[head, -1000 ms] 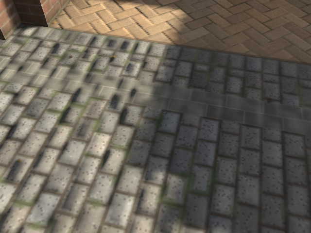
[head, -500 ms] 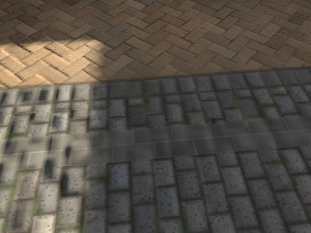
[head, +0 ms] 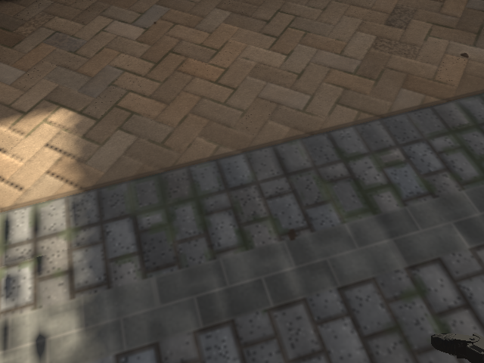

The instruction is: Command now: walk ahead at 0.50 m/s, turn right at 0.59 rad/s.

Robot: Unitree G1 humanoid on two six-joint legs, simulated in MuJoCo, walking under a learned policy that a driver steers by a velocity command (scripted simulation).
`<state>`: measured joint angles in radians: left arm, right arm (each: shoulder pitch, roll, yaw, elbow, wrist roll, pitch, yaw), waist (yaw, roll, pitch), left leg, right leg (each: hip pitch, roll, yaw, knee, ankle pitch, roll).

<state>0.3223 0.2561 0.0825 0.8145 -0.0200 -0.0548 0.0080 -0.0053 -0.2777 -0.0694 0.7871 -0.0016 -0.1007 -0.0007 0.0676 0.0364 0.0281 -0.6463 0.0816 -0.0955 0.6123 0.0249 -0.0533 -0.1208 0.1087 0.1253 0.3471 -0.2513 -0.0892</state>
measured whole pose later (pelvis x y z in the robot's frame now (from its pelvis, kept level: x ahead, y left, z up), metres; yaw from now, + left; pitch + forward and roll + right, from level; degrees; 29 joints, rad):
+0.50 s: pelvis +0.27 +0.03 +0.00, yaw -18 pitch +2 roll +2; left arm 0.13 0.29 0.08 0.66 -0.02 -0.03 -0.02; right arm 0.31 -0.28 -0.08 0.88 0.00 -0.09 0.00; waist -0.09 -0.04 0.03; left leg -0.03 0.00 0.17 0.25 -0.25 0.01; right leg -0.69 -0.11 0.05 0.80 -0.05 -0.01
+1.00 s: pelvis +0.40 -0.03 -0.01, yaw -7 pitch +1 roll -2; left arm 0.11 0.27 0.07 0.79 0.00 0.00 0.04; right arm 0.19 -0.29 -0.07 0.79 0.01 0.06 0.00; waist -0.01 0.01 0.03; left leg -0.45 0.08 0.05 0.78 -0.31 -0.03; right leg -0.29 -0.08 -0.21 0.46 -0.18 0.00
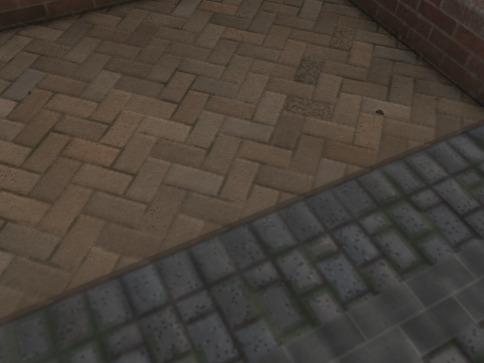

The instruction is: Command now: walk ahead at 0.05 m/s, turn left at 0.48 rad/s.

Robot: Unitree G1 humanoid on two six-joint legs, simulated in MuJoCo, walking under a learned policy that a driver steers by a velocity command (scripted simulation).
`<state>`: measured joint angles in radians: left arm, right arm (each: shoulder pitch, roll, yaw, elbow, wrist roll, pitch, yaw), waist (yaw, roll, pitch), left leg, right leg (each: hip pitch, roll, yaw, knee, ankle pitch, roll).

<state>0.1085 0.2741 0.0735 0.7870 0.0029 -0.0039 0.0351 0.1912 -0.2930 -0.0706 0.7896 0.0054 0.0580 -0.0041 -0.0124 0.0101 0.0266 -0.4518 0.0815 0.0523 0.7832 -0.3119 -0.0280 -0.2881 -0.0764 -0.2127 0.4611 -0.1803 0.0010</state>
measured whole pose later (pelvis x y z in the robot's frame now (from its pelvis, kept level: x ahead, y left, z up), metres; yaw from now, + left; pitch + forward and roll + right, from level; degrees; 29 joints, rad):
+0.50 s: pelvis +0.03 +0.01 +0.00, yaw +18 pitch +3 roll -2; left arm 0.07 0.29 0.08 0.81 -0.01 -0.02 0.02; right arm 0.17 -0.32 -0.08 0.65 0.01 0.04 -0.03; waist -0.02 0.02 0.02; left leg -0.33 -0.09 -0.19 0.51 -0.22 0.04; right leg -0.35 0.04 0.09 0.60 -0.31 0.06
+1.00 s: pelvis +0.05 +0.04 +0.00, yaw +33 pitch +2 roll +0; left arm 0.22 0.32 0.07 0.82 -0.02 -0.03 -0.02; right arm 0.23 -0.29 -0.05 0.63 0.01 0.01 0.01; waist 0.03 -0.03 0.00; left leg -0.26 -0.01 0.03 0.55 -0.33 0.04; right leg -0.31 -0.09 -0.05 0.78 -0.47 0.00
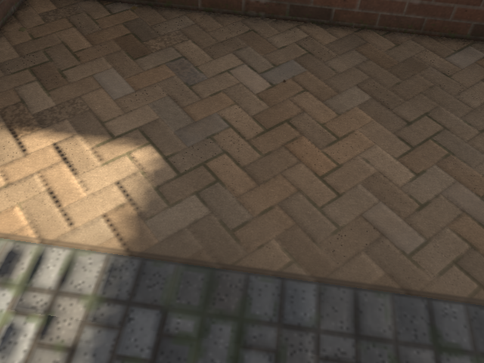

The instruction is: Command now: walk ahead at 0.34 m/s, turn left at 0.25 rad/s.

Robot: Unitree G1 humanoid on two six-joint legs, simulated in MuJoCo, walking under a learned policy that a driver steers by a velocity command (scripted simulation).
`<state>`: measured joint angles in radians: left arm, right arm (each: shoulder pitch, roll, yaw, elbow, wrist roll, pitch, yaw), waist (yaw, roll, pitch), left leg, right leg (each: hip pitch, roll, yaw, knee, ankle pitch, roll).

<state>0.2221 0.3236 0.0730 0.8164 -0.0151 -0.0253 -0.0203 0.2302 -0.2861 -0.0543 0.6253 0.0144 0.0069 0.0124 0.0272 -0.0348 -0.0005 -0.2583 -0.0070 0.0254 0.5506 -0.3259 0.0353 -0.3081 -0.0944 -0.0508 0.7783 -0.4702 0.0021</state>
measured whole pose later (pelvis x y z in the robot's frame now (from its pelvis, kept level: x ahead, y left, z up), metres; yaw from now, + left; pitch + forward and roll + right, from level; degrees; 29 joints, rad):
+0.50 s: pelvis +0.24 -0.03 -0.01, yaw +2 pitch +2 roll +0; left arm 0.06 0.29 0.04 0.74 0.00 -0.09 -0.05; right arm 0.41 -0.30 -0.05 0.78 0.02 -0.05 -0.01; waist -0.04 0.01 0.05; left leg -0.17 -0.01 -0.09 1.03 -0.53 0.00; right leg -0.48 0.02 -0.06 0.59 -0.15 -0.07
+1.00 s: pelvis +0.41 -0.01 +0.00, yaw +1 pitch +1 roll +0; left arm 0.17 0.26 0.01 0.91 0.01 -0.01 0.00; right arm 0.15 -0.24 -0.04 0.72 -0.01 -0.01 -0.01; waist 0.02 -0.02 0.01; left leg -0.37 0.01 0.00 0.53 -0.18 0.00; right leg -0.15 0.01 -0.02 0.51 -0.38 -0.01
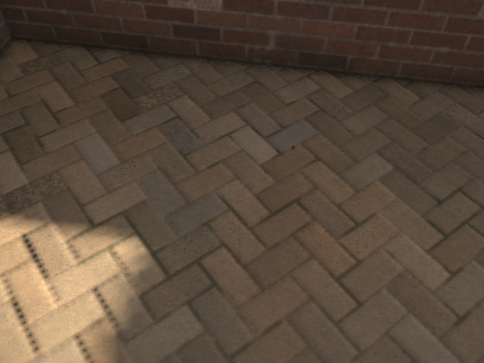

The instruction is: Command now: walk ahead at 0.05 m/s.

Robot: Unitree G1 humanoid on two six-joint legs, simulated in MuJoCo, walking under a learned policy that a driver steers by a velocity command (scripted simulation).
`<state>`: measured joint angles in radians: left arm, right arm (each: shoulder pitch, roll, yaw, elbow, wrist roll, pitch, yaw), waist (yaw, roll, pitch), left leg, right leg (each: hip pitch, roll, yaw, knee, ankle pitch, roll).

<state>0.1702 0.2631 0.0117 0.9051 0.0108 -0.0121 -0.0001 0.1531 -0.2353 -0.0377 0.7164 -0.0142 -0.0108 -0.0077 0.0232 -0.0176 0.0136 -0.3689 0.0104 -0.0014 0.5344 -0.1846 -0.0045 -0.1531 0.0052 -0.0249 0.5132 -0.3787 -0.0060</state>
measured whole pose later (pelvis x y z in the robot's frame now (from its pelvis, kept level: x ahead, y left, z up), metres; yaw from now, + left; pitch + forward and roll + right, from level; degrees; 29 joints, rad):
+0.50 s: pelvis +0.01 +0.01 +0.00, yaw +0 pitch -2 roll +0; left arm 0.23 0.24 0.01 1.05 0.01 0.01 0.03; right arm 0.12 -0.23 -0.06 0.90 -0.01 0.01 -0.03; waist 0.02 0.00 0.04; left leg -0.30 -0.01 0.01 0.53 -0.20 0.01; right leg -0.08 -0.02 -0.02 0.50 -0.39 0.00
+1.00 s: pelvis +0.13 +0.04 +0.02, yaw +0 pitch +0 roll +0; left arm 0.14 0.28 0.07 0.95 -0.02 -0.07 0.00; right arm 0.38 -0.20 -0.03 1.05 0.00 -0.09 0.01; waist -0.05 -0.03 0.02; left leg 0.00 -0.05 0.06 0.23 -0.22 0.05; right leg -0.59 -0.12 0.01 0.93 -0.16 -0.02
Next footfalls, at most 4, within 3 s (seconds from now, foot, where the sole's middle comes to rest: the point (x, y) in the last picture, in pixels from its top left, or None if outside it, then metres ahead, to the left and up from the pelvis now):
1.24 right None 0.45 -0.12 -0.77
1.82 left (218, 269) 0.77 0.10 -0.77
2.36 right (307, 208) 1.02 -0.18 -0.77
2.82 left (247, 180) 1.14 0.02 -0.77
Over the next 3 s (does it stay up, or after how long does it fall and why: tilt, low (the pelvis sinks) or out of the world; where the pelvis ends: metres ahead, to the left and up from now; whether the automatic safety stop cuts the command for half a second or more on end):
stays up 1.03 -0.09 0.01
